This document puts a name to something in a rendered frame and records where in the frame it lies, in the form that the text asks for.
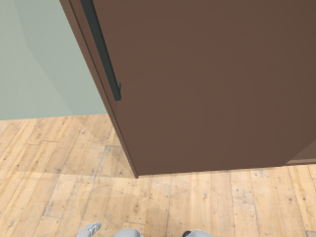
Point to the robot left hand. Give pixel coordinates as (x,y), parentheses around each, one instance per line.
(89,230)

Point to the wardrobe door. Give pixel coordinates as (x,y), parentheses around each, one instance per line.
(209,85)
(307,153)

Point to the handle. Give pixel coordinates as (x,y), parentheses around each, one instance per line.
(94,25)

